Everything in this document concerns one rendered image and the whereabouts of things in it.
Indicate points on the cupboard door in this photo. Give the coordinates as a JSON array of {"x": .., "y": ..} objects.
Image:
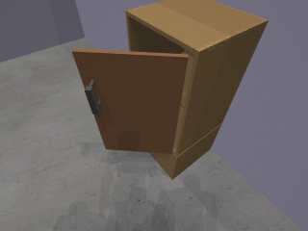
[{"x": 140, "y": 95}]

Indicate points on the handle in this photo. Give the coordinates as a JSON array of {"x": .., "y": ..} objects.
[{"x": 94, "y": 104}]

